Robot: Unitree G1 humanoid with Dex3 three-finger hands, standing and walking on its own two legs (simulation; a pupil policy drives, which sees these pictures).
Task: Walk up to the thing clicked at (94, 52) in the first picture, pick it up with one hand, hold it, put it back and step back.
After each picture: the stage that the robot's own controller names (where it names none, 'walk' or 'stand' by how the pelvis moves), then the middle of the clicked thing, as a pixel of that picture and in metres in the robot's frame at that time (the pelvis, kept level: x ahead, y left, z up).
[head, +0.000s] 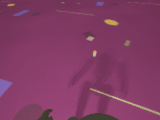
stand; (94, 53) +1.39 -0.05 -0.72
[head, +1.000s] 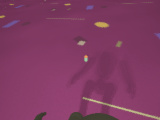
walk; (86, 58) +1.25 +0.22 -0.70
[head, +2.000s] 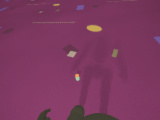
walk; (77, 77) +0.75 +0.30 -0.72
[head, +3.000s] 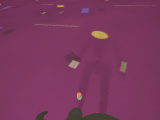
walk; (79, 96) +0.45 +0.19 -0.71
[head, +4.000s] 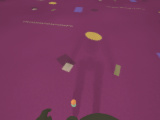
stand; (73, 103) +0.35 +0.18 -0.72
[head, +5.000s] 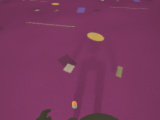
stand; (74, 104) +0.33 +0.18 -0.72
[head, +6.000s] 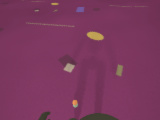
stand; (75, 103) +0.34 +0.18 -0.73
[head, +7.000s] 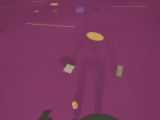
stand; (74, 105) +0.33 +0.19 -0.73
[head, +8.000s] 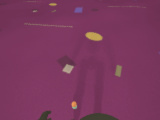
stand; (74, 105) +0.32 +0.19 -0.73
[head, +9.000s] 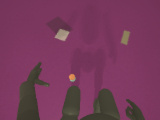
go down; (72, 77) +0.38 +0.17 -0.50
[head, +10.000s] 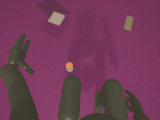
go down; (69, 67) +0.43 +0.18 -0.33
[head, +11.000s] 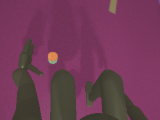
close in; (52, 58) +0.43 +0.21 -0.25
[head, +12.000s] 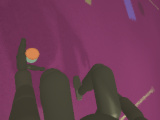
close; (31, 56) +0.42 +0.23 -0.23
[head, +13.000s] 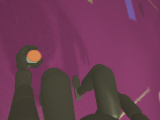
lift; (33, 57) +0.40 +0.23 -0.24
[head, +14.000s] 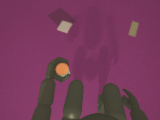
lift; (63, 71) +0.33 +0.20 -0.03
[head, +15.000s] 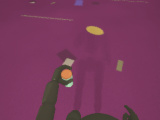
hold; (67, 78) +0.31 +0.17 +0.01
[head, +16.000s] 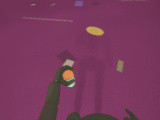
hold; (69, 78) +0.31 +0.16 +0.01
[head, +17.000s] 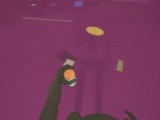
hold; (70, 78) +0.31 +0.16 +0.02
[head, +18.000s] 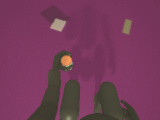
crouch; (67, 63) +0.41 +0.16 -0.09
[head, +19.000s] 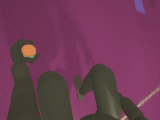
lower; (29, 53) +0.43 +0.24 -0.23
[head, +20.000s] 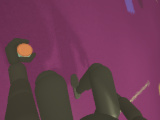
lower; (24, 52) +0.43 +0.25 -0.24
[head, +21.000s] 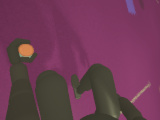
lower; (26, 52) +0.43 +0.25 -0.24
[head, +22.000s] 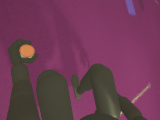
lower; (27, 53) +0.43 +0.24 -0.23
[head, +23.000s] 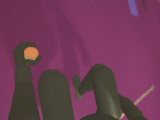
loosen; (31, 55) +0.42 +0.24 -0.23
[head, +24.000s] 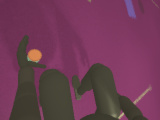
withdraw; (34, 57) +0.41 +0.21 -0.24
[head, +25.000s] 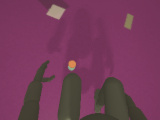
walk; (71, 65) +0.42 +0.16 -0.31
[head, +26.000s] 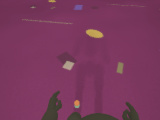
stand; (76, 104) +0.34 +0.12 -0.65
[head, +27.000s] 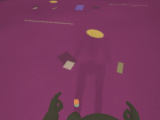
stand; (76, 103) +0.35 +0.14 -0.67
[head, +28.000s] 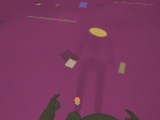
stand; (77, 101) +0.35 +0.14 -0.68
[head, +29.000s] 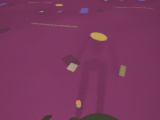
walk; (78, 103) +0.35 +0.15 -0.72
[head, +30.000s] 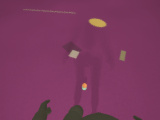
walk; (84, 86) +0.49 +0.08 -0.71
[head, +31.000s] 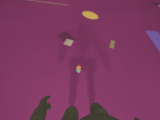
walk; (78, 69) +0.74 +0.13 -0.71
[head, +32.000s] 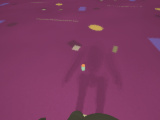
stand; (83, 67) +1.01 +0.20 -0.71
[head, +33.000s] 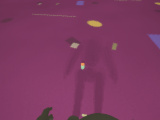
stand; (82, 66) +0.97 +0.17 -0.72
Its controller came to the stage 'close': yes
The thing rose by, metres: 0.71
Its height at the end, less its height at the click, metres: +0.00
